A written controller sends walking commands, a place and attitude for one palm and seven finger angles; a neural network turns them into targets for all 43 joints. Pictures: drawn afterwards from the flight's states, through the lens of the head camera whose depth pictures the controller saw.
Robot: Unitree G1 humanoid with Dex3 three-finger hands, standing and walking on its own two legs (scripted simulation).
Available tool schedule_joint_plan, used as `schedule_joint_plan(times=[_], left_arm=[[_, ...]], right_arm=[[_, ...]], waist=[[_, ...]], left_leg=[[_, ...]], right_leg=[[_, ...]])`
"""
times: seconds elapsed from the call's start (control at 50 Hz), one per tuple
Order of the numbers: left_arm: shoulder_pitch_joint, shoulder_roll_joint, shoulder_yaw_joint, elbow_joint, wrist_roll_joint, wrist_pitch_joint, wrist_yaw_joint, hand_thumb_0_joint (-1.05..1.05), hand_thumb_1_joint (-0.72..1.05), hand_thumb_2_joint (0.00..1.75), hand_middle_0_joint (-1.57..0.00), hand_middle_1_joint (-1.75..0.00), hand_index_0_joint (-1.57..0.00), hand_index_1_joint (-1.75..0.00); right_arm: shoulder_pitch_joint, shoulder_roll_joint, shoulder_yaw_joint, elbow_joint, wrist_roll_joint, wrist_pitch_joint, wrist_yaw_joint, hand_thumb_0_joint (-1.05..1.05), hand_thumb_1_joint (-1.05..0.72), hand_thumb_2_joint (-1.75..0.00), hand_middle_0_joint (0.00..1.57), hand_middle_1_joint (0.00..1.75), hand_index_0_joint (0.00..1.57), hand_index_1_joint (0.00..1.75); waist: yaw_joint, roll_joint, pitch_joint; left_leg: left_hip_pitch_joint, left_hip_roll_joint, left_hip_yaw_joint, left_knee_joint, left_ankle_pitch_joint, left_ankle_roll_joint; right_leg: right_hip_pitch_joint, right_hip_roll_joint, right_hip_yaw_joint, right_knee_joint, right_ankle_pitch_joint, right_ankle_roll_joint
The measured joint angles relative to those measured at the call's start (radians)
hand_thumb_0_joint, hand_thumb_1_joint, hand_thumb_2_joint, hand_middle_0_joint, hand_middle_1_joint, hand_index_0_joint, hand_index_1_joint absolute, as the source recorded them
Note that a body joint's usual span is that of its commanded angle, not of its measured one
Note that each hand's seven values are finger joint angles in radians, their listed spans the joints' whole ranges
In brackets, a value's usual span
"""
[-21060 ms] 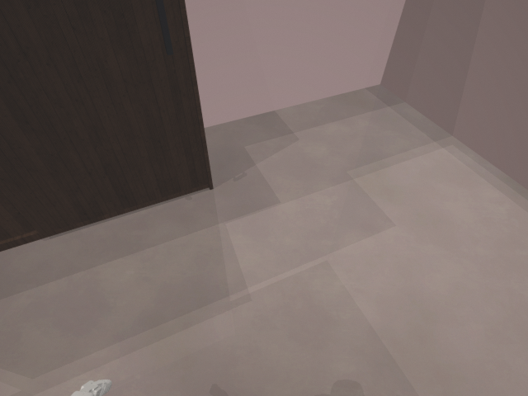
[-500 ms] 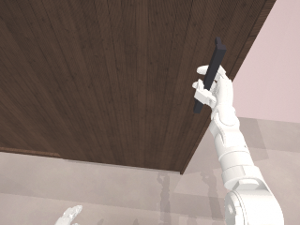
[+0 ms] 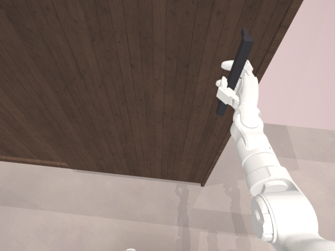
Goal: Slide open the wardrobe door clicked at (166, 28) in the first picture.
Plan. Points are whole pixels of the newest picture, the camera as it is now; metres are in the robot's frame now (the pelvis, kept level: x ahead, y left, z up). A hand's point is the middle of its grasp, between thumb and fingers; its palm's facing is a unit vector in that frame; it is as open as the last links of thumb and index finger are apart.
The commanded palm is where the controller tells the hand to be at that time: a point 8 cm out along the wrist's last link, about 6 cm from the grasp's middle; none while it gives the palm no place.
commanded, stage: tug the door sideways, standing still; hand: right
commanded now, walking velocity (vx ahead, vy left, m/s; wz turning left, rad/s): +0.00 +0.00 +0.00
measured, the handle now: (230, 77) +0.52 -0.11 +0.13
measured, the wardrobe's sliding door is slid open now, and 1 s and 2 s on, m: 0.00 0.02 0.29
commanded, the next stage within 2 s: step sideways, sliding the door along in 0.14 s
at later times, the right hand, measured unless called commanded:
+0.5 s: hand (222, 91) +0.47 -0.08 +0.13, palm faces +0.04 +0.99 -0.12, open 5.8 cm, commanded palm +0.45 -0.09 +0.13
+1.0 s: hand (211, 89) +0.47 -0.06 +0.12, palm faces +0.26 +0.95 -0.15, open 6.2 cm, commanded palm +0.44 -0.03 +0.13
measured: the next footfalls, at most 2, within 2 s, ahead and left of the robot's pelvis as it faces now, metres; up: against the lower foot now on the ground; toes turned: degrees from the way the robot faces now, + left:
left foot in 1.02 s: +0.21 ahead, +0.27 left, +0.00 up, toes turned -4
right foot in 1.22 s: +0.09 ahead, +0.07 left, +0.00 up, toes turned -17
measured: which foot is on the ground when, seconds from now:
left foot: down 0.00-0.76, up 0.78-1.00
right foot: down 0.00-1.00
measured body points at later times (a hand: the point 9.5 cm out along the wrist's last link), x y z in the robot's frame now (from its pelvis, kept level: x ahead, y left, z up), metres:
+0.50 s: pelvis +0.01 +0.02 +0.00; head +0.07 +0.04 +0.45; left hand +0.11 +0.26 -0.13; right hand +0.46 -0.13 +0.14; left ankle +0.01 +0.13 -0.71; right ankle -0.03 -0.12 -0.72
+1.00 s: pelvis +0.07 +0.14 +0.00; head +0.17 +0.14 +0.44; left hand +0.30 +0.31 -0.11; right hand +0.45 -0.11 +0.13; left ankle +0.16 +0.27 -0.71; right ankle +0.02 -0.06 -0.72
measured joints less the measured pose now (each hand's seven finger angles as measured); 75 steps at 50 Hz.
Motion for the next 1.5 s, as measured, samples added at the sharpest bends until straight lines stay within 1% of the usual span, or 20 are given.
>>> schedule_joint_plan(times=[0.26,0.36,0.52,0.58,0.62,0.68,0.72,0.76,0.78,0.86,1.0,1.04,1.08,1.14,1.2,1.22,1.24,1.3,1.36,1.5], left_arm=[[-0.039,0.008,-0.002,-0.019,-0.003,-0.028,0.002,0.01,0.91,0.90,-0.20,-0.30,-0.20,-0.30],[-0.107,0.007,-0.016,-0.036,-0.039,0.039,0.074,0.01,0.91,0.90,-0.20,-0.30,-0.20,-0.30],[-0.137,-0.029,-0.024,-0.055,-0.036,0.065,0.112,0.01,0.91,0.90,-0.20,-0.30,-0.20,-0.30],[-0.138,-0.033,-0.030,-0.053,-0.037,0.067,0.103,0.01,0.91,0.90,-0.20,-0.30,-0.20,-0.30],[-0.151,-0.028,-0.028,-0.047,-0.047,0.072,0.100,0.01,0.91,0.90,-0.20,-0.30,-0.20,-0.30],[-0.183,-0.021,-0.019,-0.041,-0.052,0.071,0.106,0.01,0.91,0.90,-0.20,-0.30,-0.20,-0.30],[-0.210,-0.009,-0.015,-0.050,-0.047,0.058,0.113,0.02,0.91,0.90,-0.20,-0.30,-0.20,-0.30],[-0.236,0.012,-0.010,-0.072,-0.043,0.048,0.117,0.02,0.91,0.90,-0.20,-0.30,-0.20,-0.30],[-0.247,0.019,0.000,-0.085,-0.042,0.045,0.111,0.02,0.91,0.90,-0.20,-0.30,-0.20,-0.30],[-0.296,0.015,0.028,-0.127,-0.037,0.045,0.058,0.02,0.91,0.90,-0.20,-0.30,-0.20,-0.30],[-0.296,-0.037,-0.003,-0.198,-0.044,0.021,0.042,0.01,0.91,0.90,-0.20,-0.30,-0.20,-0.30],[-0.291,-0.046,-0.017,-0.200,-0.054,0.010,0.045,0.01,0.90,0.90,-0.20,-0.30,-0.20,-0.30],[-0.308,-0.033,-0.018,-0.174,-0.055,0.006,0.061,0.01,0.90,0.90,-0.20,-0.30,-0.20,-0.30],[-0.321,-0.003,-0.005,-0.151,-0.056,-0.001,0.088,0.01,0.91,0.90,-0.20,-0.30,-0.20,-0.30],[-0.320,0.027,0.005,-0.144,-0.055,-0.014,0.098,0.02,0.91,0.90,-0.20,-0.30,-0.20,-0.30],[-0.313,0.034,0.009,-0.148,-0.055,-0.012,0.095,0.02,0.91,0.90,-0.20,-0.30,-0.20,-0.30],[-0.307,0.034,0.016,-0.148,-0.055,-0.009,0.089,0.02,0.91,0.90,-0.20,-0.30,-0.20,-0.30],[-0.283,0.019,0.027,-0.161,-0.055,-0.007,0.058,0.02,0.91,0.90,-0.20,-0.30,-0.20,-0.30],[-0.264,0.003,0.012,-0.178,-0.049,-0.024,0.030,0.02,0.91,0.90,-0.20,-0.30,-0.20,-0.30],[-0.268,-0.070,-0.050,-0.204,-0.031,-0.036,0.006,0.02,0.91,0.90,-0.20,-0.30,-0.20,-0.30]], right_arm=[[-0.012,0.000,0.008,0.022,0.006,-0.019,0.018,0.02,-0.79,-0.82,0.32,1.40,0.27,1.40],[0.007,-0.051,0.008,-0.006,-0.020,-0.005,0.073,0.00,-0.76,-0.79,0.37,1.40,0.30,1.40],[0.053,-0.082,0.036,-0.095,0.016,0.041,0.098,0.00,-0.75,-0.81,0.40,1.39,0.29,1.40],[0.072,-0.075,0.042,-0.139,0.019,0.063,0.089,-0.01,-0.75,-0.83,0.41,1.39,0.27,1.40],[0.077,-0.060,0.041,-0.168,0.014,0.082,0.080,-0.01,-0.76,-0.83,0.40,1.38,0.24,1.40],[0.065,-0.037,0.056,-0.201,-0.009,0.100,0.077,-0.01,-0.78,-0.83,0.38,1.37,0.20,1.40],[0.070,-0.027,0.070,-0.251,-0.018,0.108,0.074,-0.01,-0.79,-0.83,0.38,1.37,0.17,1.40],[0.088,-0.028,0.086,-0.306,-0.026,0.105,0.068,-0.01,-0.79,-0.83,0.38,1.37,0.15,1.40],[0.098,-0.034,0.095,-0.330,-0.021,0.103,0.070,-0.01,-0.79,-0.83,0.38,1.38,0.14,1.40],[0.122,-0.046,0.090,-0.404,-0.036,0.113,0.076,-0.01,-0.79,-0.84,0.38,1.39,0.13,1.40],[0.215,-0.089,0.032,-0.509,-0.029,0.144,0.075,-0.01,-0.77,-0.86,0.41,1.40,0.16,1.40],[0.246,-0.098,0.005,-0.533,-0.026,0.153,0.067,-0.01,-0.76,-0.86,0.42,1.40,0.16,1.40],[0.277,-0.087,-0.023,-0.549,-0.030,0.150,0.051,-0.02,-0.75,-0.86,0.43,1.40,0.15,1.40],[0.320,-0.060,-0.036,-0.609,-0.029,0.172,0.031,-0.02,-0.75,-0.85,0.43,1.40,0.14,1.40],[0.344,-0.027,-0.015,-0.673,-0.030,0.170,0.010,-0.01,-0.76,-0.85,0.41,1.40,0.13,1.40],[0.349,-0.016,-0.002,-0.693,-0.028,0.167,0.008,0.00,-0.76,-0.86,0.41,1.40,0.13,1.40],[0.349,-0.008,0.014,-0.712,-0.023,0.163,0.010,0.00,-0.77,-0.86,0.41,1.40,0.13,1.40],[0.362,0.010,0.065,-0.747,-0.043,0.142,0.012,0.01,-0.79,-0.85,0.38,1.40,0.15,1.40],[0.411,0.028,0.095,-0.790,-0.051,0.133,0.011,0.01,-0.80,-0.85,0.36,1.40,0.16,1.40],[0.561,0.017,0.102,-0.897,-0.038,0.103,0.034,0.01,-0.78,-0.85,0.39,1.40,0.20,1.40]], waist=[[-0.012,0.002,0.000],[-0.002,-0.004,0.076],[-0.037,-0.005,0.155],[-0.057,-0.032,0.175],[-0.053,-0.056,0.194],[-0.070,-0.024,0.228],[-0.081,-0.002,0.256],[-0.090,-0.008,0.273],[-0.099,-0.013,0.274],[-0.124,-0.003,0.310],[-0.153,-0.018,0.330],[-0.142,-0.032,0.328],[-0.109,-0.059,0.320],[-0.096,-0.050,0.302],[-0.087,-0.047,0.305],[-0.087,-0.052,0.301],[-0.093,-0.044,0.301],[-0.142,-0.009,0.319],[-0.165,-0.019,0.321],[-0.184,-0.033,0.306]], left_leg=[[-0.004,0.000,0.006,0.007,-0.007,0.006],[0.081,-0.009,0.000,-0.028,0.002,0.005],[0.134,-0.060,-0.040,0.110,-0.078,0.042],[0.199,-0.087,-0.015,0.048,-0.087,0.063],[0.238,-0.097,0.025,0.004,-0.091,0.082],[0.268,-0.067,0.052,-0.035,-0.077,0.098],[0.277,-0.051,0.059,-0.053,-0.057,0.102],[0.245,-0.059,0.061,0.005,-0.027,0.085],[0.200,-0.072,0.037,0.104,-0.025,0.053],[0.082,-0.095,-0.082,0.363,-0.203,0.028],[0.126,-0.039,-0.078,0.068,-0.011,0.006],[0.166,-0.041,-0.046,0.010,0.111,0.007],[0.162,-0.040,-0.006,0.039,0.054,0.027],[0.139,-0.012,-0.001,0.021,0.027,0.044],[0.125,-0.005,0.013,-0.003,0.070,0.048],[0.115,-0.015,0.021,0.009,0.077,0.045],[0.101,-0.023,0.014,0.034,0.075,0.034],[0.068,-0.038,-0.046,0.192,-0.099,0.014],[0.074,-0.041,-0.057,0.257,-0.124,0.009],[0.171,-0.038,-0.039,0.086,-0.009,-0.010]], right_leg=[[-0.003,-0.001,0.007,-0.001,0.001,0.005],[0.088,-0.007,-0.001,-0.039,0.008,0.002],[0.198,-0.029,0.009,-0.014,-0.043,0.028],[0.214,-0.052,0.039,0.008,-0.059,0.051],[0.171,-0.073,0.036,0.102,0.032,0.032],[0.092,-0.022,0.019,0.269,-0.088,0.012],[0.089,-0.006,-0.025,0.172,-0.059,0.010],[0.131,-0.035,-0.072,-0.034,0.210,-0.008],[0.155,-0.052,-0.079,-0.077,0.237,-0.005],[0.210,-0.091,-0.074,-0.099,0.083,0.047],[0.287,-0.195,-0.044,-0.077,0.034,0.141],[0.272,-0.223,-0.024,-0.002,0.008,0.123],[0.208,-0.197,0.014,0.111,-0.036,0.078],[0.126,-0.062,0.012,0.247,-0.169,0.046],[0.149,-0.004,-0.058,0.074,-0.045,0.032],[0.173,-0.014,-0.083,-0.006,0.108,0.018],[0.191,-0.021,-0.088,-0.041,0.126,0.002],[0.232,-0.033,-0.107,-0.059,0.020,-0.004],[0.263,-0.063,-0.114,-0.073,0.003,0.014],[0.308,-0.132,-0.161,-0.032,-0.010,0.058]])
